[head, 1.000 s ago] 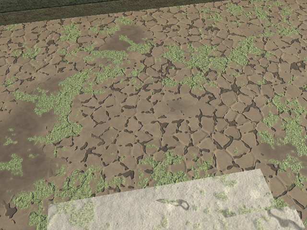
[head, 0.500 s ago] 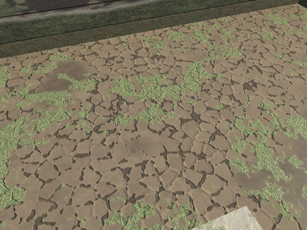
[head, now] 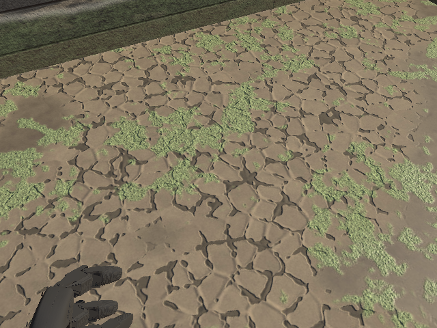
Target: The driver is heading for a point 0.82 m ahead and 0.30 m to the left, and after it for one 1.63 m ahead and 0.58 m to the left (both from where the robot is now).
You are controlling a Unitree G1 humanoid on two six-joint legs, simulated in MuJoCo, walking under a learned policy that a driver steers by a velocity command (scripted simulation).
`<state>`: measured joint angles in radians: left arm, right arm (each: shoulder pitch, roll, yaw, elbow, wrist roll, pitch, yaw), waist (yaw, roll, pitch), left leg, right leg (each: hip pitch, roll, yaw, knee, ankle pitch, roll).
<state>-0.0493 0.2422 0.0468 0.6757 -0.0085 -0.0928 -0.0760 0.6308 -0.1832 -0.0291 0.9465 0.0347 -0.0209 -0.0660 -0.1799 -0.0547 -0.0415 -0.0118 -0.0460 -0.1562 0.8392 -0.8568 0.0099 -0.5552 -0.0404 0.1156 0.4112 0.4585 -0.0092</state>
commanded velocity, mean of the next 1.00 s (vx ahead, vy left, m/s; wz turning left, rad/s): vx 0.50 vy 0.00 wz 0.53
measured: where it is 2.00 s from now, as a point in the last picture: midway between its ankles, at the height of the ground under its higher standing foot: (122, 294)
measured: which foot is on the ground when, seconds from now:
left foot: down 0.00-0.06, up 0.08-0.64, down 0.66-1.00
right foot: up 0.00-0.04, down 0.06-0.66, up 0.68-1.00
